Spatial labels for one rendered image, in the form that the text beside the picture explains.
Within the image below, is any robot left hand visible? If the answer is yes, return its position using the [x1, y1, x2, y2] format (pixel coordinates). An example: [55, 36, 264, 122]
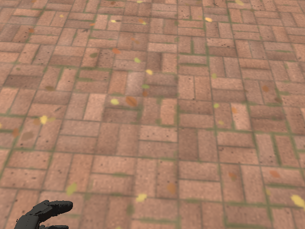
[14, 199, 73, 229]

